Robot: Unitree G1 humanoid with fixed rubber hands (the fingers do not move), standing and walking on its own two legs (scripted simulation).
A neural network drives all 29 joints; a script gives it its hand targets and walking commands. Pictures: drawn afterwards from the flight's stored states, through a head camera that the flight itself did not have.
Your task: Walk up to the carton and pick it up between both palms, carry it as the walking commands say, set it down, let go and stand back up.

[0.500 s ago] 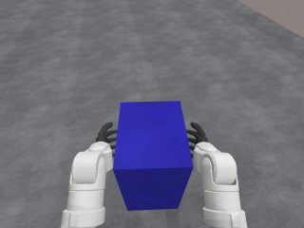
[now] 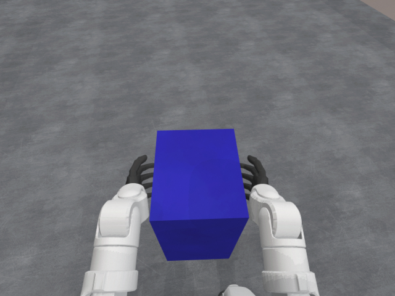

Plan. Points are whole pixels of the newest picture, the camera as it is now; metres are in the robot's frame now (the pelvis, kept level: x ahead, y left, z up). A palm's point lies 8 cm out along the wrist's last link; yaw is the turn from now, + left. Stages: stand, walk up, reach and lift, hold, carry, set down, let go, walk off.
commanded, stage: carry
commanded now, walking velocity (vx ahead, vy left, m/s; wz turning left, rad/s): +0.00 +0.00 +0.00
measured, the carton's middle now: (197, 201) +0.31 +0.01 -0.02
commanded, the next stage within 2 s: hold in 1.06 s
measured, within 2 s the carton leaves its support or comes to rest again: neither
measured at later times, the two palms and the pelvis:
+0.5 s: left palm (137, 192) +0.30 +0.13 +0.04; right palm (257, 192) +0.30 -0.12 +0.04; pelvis +0.00 +0.00 +0.00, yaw +0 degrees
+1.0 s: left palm (137, 193) +0.30 +0.13 +0.04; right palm (257, 193) +0.30 -0.12 +0.04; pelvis +0.00 +0.00 +0.00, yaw +0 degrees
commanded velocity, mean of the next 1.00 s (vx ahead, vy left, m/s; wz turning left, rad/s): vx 0.00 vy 0.00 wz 0.00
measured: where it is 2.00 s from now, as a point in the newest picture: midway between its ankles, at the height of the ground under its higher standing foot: outside the picture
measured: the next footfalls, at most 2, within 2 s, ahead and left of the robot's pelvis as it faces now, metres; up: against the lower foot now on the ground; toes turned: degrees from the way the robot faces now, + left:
none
